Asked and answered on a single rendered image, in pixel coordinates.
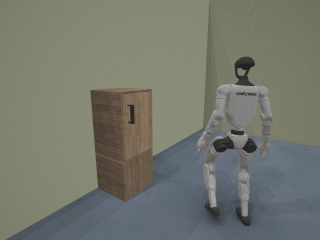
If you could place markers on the robot right upper arm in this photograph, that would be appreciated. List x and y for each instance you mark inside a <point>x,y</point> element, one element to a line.
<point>264,103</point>

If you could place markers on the robot torso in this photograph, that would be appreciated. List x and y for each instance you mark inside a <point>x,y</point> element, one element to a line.
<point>240,110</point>

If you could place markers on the right robot hand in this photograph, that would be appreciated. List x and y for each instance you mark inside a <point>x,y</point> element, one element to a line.
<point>264,146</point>

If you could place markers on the handle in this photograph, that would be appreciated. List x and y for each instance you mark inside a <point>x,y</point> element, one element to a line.
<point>132,114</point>

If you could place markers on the robot right forearm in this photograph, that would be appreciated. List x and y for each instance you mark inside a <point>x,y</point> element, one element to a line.
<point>266,130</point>

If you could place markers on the right robot foot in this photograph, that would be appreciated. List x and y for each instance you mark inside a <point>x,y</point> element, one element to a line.
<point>244,219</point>

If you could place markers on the robot left forearm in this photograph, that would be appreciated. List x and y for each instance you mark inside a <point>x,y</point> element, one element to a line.
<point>210,127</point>

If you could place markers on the cupboard door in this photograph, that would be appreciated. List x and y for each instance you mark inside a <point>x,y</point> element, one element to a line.
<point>138,137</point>

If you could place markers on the robot left upper arm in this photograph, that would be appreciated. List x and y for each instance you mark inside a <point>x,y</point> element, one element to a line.
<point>221,92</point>

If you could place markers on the left robot hand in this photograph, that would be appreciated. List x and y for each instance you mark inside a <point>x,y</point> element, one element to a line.
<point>201,144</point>

